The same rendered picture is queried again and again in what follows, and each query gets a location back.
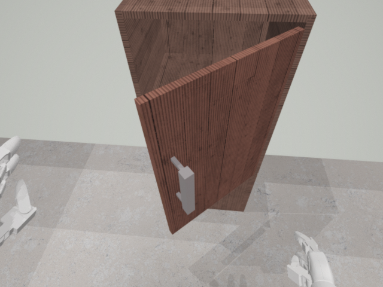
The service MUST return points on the robot left hand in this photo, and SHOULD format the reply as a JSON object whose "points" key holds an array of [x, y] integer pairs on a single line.
{"points": [[18, 216]]}

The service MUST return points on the handle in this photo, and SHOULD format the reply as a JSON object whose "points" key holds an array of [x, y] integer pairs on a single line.
{"points": [[186, 179]]}

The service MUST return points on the robot right hand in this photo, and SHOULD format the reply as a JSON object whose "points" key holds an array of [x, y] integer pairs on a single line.
{"points": [[315, 267]]}

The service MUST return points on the cupboard door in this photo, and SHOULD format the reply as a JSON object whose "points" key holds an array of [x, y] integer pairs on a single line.
{"points": [[215, 121]]}

